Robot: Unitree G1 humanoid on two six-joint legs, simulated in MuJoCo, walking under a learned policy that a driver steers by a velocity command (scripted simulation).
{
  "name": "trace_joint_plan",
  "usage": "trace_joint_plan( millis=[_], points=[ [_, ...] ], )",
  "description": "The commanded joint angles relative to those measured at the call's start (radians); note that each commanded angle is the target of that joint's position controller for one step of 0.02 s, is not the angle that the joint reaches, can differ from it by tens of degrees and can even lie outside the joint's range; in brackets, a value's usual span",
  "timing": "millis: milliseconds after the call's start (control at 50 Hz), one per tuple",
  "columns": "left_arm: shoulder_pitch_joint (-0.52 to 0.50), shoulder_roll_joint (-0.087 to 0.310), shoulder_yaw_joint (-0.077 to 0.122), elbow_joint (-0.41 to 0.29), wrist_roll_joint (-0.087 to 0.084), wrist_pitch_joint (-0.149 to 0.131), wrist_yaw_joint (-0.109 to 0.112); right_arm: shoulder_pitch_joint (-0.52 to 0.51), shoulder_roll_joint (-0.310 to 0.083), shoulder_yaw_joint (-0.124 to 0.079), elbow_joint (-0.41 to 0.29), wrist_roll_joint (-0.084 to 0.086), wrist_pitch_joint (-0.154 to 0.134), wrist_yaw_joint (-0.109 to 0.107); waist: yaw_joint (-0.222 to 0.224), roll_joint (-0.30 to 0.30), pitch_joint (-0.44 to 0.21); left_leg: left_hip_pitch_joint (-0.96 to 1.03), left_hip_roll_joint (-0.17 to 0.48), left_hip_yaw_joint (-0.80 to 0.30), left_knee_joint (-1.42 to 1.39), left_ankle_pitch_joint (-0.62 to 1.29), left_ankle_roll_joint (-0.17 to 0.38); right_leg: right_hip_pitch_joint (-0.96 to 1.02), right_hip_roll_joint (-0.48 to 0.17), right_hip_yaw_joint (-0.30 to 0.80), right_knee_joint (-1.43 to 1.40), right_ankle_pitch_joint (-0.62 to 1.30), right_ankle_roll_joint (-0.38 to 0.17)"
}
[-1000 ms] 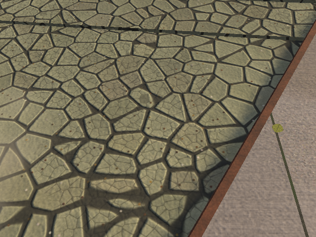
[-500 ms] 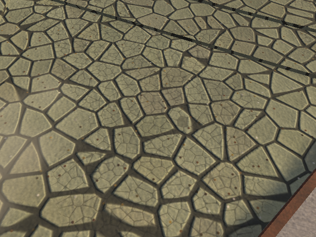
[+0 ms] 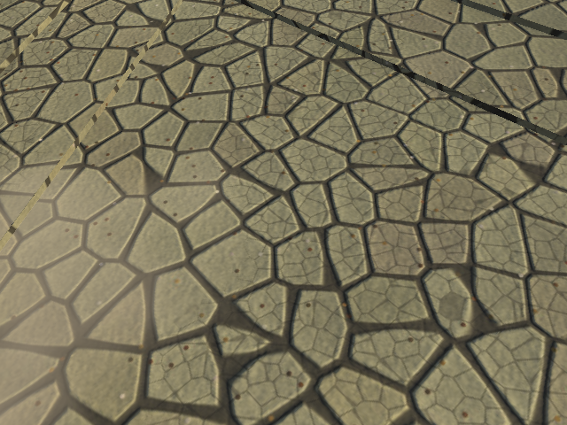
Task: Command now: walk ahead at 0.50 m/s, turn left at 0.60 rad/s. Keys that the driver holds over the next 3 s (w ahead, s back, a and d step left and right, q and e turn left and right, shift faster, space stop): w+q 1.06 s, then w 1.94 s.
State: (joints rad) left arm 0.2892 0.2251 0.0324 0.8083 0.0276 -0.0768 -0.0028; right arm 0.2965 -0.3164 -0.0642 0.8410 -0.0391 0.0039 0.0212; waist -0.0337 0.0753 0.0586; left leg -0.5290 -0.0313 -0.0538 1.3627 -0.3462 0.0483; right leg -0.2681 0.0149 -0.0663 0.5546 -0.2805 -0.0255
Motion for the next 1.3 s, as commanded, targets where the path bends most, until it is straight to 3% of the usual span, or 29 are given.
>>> trace_joint_plan(
  millis=[20,100,160,240,280,320,340,360,380,400,440,480,520,640,760,800,840,860,880,900,920,940,960,980,1020,1100,1200,1260,1300],
  points=[
    [0.043,0.149,0.035,-0.033,-0.016,-0.040,0.005,-0.038,-0.015,0.001,-0.086,-0.006,-0.002,0.031,0.004,-0.215,-0.007,-0.120,0.063,-0.056,-0.154,0.149,-0.022,0.038,-0.310,0.260,-0.318,0.466,-0.144],
    [0.074,0.105,0.025,-0.009,-0.021,-0.028,0.002,-0.160,0.017,0.022,-0.116,0.006,-0.010,0.045,0.013,-0.170,-0.026,-0.124,0.059,0.008,-0.394,0.302,-0.003,0.117,-0.259,0.076,-0.334,0.571,-0.114],
    [0.137,0.120,0.026,0.015,-0.024,-0.018,0.008,-0.304,0.042,0.040,-0.155,0.011,-0.018,0.063,0.055,-0.151,0.005,-0.071,0.044,0.095,-0.594,0.410,0.017,0.143,-0.232,-0.014,-0.354,0.529,-0.071],
    [0.218,0.153,0.031,0.055,-0.012,0.000,0.024,-0.402,0.033,0.046,-0.192,0.001,-0.021,0.066,0.085,-0.145,0.019,-0.069,0.027,0.148,-0.723,0.281,0.053,0.305,-0.269,-0.056,-0.297,0.636,-0.064],
    [0.224,0.180,0.034,0.065,-0.004,0.012,0.032,-0.377,0.015,0.041,-0.189,-0.007,-0.024,0.054,0.063,-0.162,-0.018,0.021,-0.025,0.186,-0.749,0.149,0.088,0.356,-0.275,-0.098,-0.173,0.920,-0.064],
    [0.222,0.207,0.037,0.067,0.000,0.027,0.034,-0.177,-0.029,0.017,-0.136,-0.014,-0.034,0.041,-0.018,-0.165,-0.137,0.284,-0.085,0.184,-0.805,0.082,0.147,0.299,-0.280,-0.138,0.131,1.022,-0.065],
    [0.197,0.208,0.035,0.045,-0.003,0.027,0.029,-0.001,-0.091,-0.012,-0.090,-0.026,-0.038,0.025,-0.103,-0.114,-0.229,0.542,-0.008,0.049,-0.866,0.065,0.205,0.113,-0.268,-0.154,0.392,0.801,-0.038],
    [0.235,0.089,0.007,-0.032,-0.012,0.017,0.001,0.038,-0.211,-0.045,-0.104,-0.021,-0.027,0.006,-0.049,0.144,-0.359,0.908,0.343,-0.466,-0.885,0.080,0.355,-0.328,-0.112,-0.157,0.769,-0.122,0.021],
    [0.091,0.192,0.034,-0.073,-0.002,0.012,-0.001,0.106,-0.208,-0.048,-0.117,0.010,-0.006,-0.007,-0.121,0.023,-0.387,0.944,0.404,-0.744,-1.032,0.076,0.405,-0.522,-0.001,0.033,0.913,-0.275,0.033],
    [-0.007,0.186,0.033,-0.107,-0.004,0.005,-0.003,0.067,-0.189,-0.046,-0.088,0.020,0.001,-0.019,-0.102,-0.035,-0.214,0.843,0.365,-0.552,-1.051,0.175,0.362,-0.604,-0.073,0.094,0.857,-0.168,0.025],
    [0.020,0.155,0.026,-0.084,-0.002,0.007,-0.001,-0.038,-0.113,-0.027,-0.074,0.030,-0.012,-0.022,0.018,-0.083,-0.041,0.522,0.251,-0.349,-1.092,0.416,0.275,-0.442,-0.129,0.088,0.647,-0.095,0.029],
    [0.087,0.143,0.026,-0.062,0.025,0.047,-0.003,-0.089,-0.076,-0.015,-0.084,0.033,-0.032,-0.016,0.081,-0.057,-0.048,0.377,0.174,-0.257,-1.116,0.497,0.249,-0.293,-0.134,0.086,0.570,-0.090,0.050],
    [0.065,0.127,0.026,-0.071,0.024,0.063,-0.012,-0.063,-0.096,-0.023,-0.071,0.036,-0.044,-0.008,0.086,-0.053,-0.061,0.329,0.141,-0.234,-1.135,0.496,0.249,-0.271,-0.123,0.068,0.510,-0.033,0.066],
    [-0.204,0.122,0.026,-0.147,0.014,0.063,-0.010,0.087,-0.113,-0.036,-0.030,0.036,-0.050,-0.012,-0.008,-0.025,-0.011,0.392,0.126,-0.295,-1.168,0.327,0.210,-0.400,-0.111,0.089,0.281,0.195,0.093],
    [-0.363,0.127,0.013,-0.201,0.001,0.042,-0.019,0.192,-0.127,-0.040,-0.008,0.022,-0.051,-0.027,-0.063,-0.006,-0.006,0.523,0.146,-0.347,-1.062,0.498,0.191,-0.378,-0.046,0.097,0.094,0.191,0.072],
    [-0.315,0.146,0.015,-0.194,-0.003,0.033,-0.018,0.159,-0.143,-0.044,-0.019,0.019,-0.052,-0.033,-0.027,0.013,-0.013,0.490,0.149,-0.371,-1.020,0.529,0.157,-0.241,-0.022,0.105,0.016,0.146,0.050],
    [-0.139,0.178,0.029,-0.141,-0.005,0.021,-0.001,0.096,-0.157,-0.046,-0.034,0.022,-0.059,-0.027,0.068,0.001,-0.071,0.391,0.104,-0.360,-0.879,0.631,0.109,0.057,0.024,0.084,-0.070,0.103,0.014],
    [-0.004,0.227,0.046,-0.110,0.006,0.006,0.012,0.088,-0.133,-0.039,-0.037,0.032,-0.070,-0.017,0.135,-0.073,-0.158,0.311,0.032,-0.295,-0.667,0.583,0.079,0.271,-0.057,0.152,-0.116,0.087,-0.021],
    [0.143,0.317,0.066,-0.110,0.032,0.005,0.030,0.119,-0.039,-0.015,-0.075,0.061,-0.078,-0.014,0.169,-0.229,-0.327,0.128,-0.059,-0.169,-0.357,0.225,0.043,0.533,-0.337,0.461,-0.167,-0.153,-0.083],
    [0.099,0.350,0.076,-0.107,0.020,0.020,0.027,0.177,-0.052,-0.015,-0.101,0.048,-0.073,-0.017,0.094,-0.397,-0.360,-0.064,-0.134,-0.096,-0.207,-0.219,0.039,0.549,-0.471,0.854,-0.292,-0.188,-0.165],
    [0.017,0.256,0.062,-0.120,0.010,0.028,0.021,0.172,-0.097,-0.022,-0.059,0.021,-0.054,-0.024,0.056,-0.223,-0.200,-0.118,-0.031,-0.096,-0.125,-0.140,0.042,0.405,-0.446,0.769,-0.282,-0.269,-0.169],
    [-0.032,0.175,0.042,-0.126,0.003,0.027,0.017,0.110,-0.092,-0.021,-0.053,0.015,-0.047,-0.014,0.059,-0.120,-0.094,-0.102,0.001,-0.078,-0.142,-0.060,0.037,0.284,-0.390,0.608,-0.298,-0.206,-0.153],
    [-0.061,0.140,0.032,-0.121,0.006,0.025,0.014,0.082,-0.067,-0.018,-0.056,0.015,-0.043,-0.005,0.043,-0.116,-0.038,-0.077,0.031,-0.064,-0.188,-0.015,0.030,0.202,-0.337,0.470,-0.326,-0.071,-0.128],
    [-0.053,0.131,0.028,-0.104,0.005,0.018,0.016,0.063,-0.061,-0.019,-0.062,0.004,-0.033,0.003,0.035,-0.160,-0.019,-0.062,0.051,-0.054,-0.217,0.001,0.022,0.164,-0.304,0.378,-0.338,0.042,-0.114],
    [-0.021,0.135,0.029,-0.078,-0.004,-0.002,0.009,0.057,-0.046,-0.014,-0.066,0.003,-0.016,0.017,0.028,-0.193,-0.035,-0.046,0.051,-0.033,-0.212,0.037,0.014,0.156,-0.275,0.265,-0.347,0.237,-0.109],
    [0.036,0.132,0.032,-0.034,-0.012,-0.023,-0.002,-0.068,-0.018,-0.002,-0.116,0.003,-0.012,0.034,0.037,-0.175,-0.024,-0.147,0.061,-0.027,-0.271,0.140,0.004,0.194,-0.270,0.134,-0.377,0.421,-0.128],
    [0.074,0.142,0.031,0.013,-0.011,-0.023,-0.009,-0.244,0.023,0.032,-0.165,0.003,-0.028,0.048,0.064,-0.176,0.011,-0.050,0.048,0.063,-0.621,0.296,0.000,0.161,-0.220,-0.004,-0.407,0.455,-0.113],
    [0.139,0.173,0.035,0.055,-0.015,-0.014,-0.004,-0.311,0.011,0.038,-0.182,-0.002,-0.029,0.048,0.078,-0.172,0.022,0.009,0.043,0.108,-0.736,0.254,0.024,0.223,-0.262,-0.001,-0.390,0.509,-0.116],
    [0.157,0.194,0.037,0.079,-0.014,-0.001,0.000,-0.299,-0.005,0.035,-0.176,-0.009,-0.034,0.038,0.060,-0.175,0.008,0.067,0.018,0.130,-0.787,0.178,0.056,0.286,-0.281,-0.010,-0.312,0.695,-0.111]
  ],
)
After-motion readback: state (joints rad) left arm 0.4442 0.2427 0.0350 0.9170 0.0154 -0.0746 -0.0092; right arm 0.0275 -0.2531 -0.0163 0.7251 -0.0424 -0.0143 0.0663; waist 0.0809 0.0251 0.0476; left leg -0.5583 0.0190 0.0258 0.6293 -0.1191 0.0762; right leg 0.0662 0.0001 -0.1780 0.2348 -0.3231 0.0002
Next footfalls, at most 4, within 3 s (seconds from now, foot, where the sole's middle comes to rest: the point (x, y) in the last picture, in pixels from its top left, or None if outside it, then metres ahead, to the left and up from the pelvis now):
0.34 left None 0.30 0.10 -0.77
0.86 right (295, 359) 0.63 0.04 -0.77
1.36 left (163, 344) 0.69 0.37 -0.77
1.90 right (147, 236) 1.04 0.46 -0.77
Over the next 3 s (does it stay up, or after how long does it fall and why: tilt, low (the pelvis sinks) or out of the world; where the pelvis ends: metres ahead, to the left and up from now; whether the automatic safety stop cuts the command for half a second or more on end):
stays up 1.28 0.78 0.02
